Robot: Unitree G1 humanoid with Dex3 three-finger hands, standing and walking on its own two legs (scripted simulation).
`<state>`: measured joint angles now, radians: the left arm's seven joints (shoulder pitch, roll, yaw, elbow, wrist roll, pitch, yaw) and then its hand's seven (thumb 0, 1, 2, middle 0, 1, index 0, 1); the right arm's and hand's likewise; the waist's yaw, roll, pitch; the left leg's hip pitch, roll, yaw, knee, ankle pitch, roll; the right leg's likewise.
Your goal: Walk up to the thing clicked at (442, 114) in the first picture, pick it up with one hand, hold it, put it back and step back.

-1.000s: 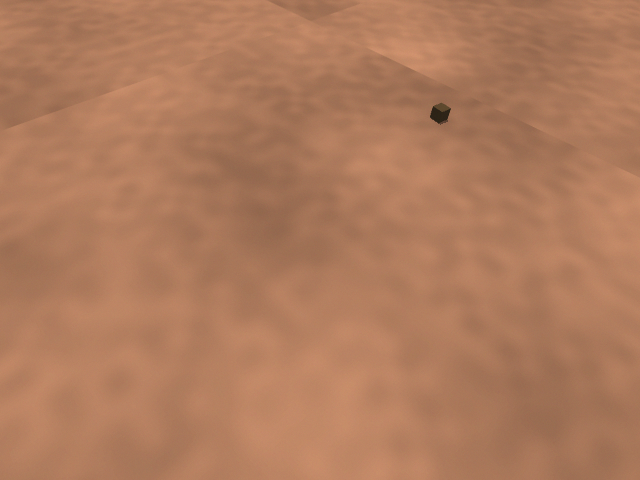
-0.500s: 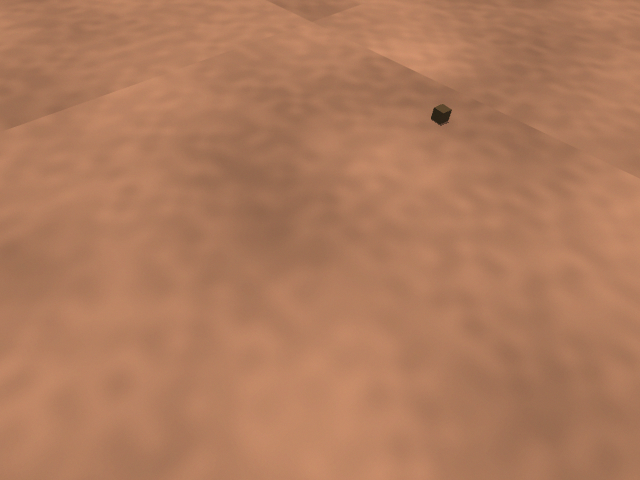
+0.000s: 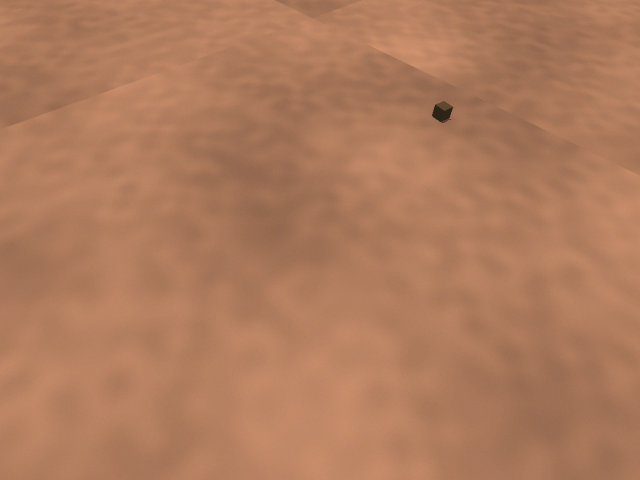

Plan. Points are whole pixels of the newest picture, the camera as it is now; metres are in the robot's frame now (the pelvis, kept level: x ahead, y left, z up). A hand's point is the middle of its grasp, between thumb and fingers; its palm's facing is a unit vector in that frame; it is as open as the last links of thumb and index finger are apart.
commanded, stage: stand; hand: left
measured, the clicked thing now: (442, 111) +2.03 -0.70 -0.75
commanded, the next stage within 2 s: walk up in 0.12 s
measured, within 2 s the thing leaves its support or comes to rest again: neither
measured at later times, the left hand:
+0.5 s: hand (191, 396) +0.24 +0.19 -0.14, palm faces -0.15 -0.89 -0.44, open 7.4 cm
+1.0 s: hand (278, 272) +0.50 +0.08 -0.18, palm faces -0.38 -0.86 -0.34, open 7.4 cm
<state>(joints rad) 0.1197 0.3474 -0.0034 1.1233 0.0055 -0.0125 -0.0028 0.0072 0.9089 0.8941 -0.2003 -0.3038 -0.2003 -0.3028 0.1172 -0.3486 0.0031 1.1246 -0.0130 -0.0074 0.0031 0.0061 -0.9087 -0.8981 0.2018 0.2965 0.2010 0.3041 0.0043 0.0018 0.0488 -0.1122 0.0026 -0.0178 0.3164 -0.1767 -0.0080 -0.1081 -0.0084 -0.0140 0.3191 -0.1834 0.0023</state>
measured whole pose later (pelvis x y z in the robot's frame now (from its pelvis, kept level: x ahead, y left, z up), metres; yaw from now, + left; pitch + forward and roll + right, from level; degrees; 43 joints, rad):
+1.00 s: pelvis +0.36 -0.17 -0.02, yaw -22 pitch -1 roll +0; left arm 0.30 0.45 0.05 0.94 0.00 -0.05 -0.05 0.01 0.91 0.89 -0.20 -0.30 -0.20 -0.30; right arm 0.22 -0.39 -0.09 0.87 -0.03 -0.10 0.07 0.01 -0.91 -0.90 0.20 0.30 0.20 0.30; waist 0.00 -0.06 0.05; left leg -0.37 0.07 0.14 0.60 -0.21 0.02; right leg -0.29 0.02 0.09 1.10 -0.41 -0.05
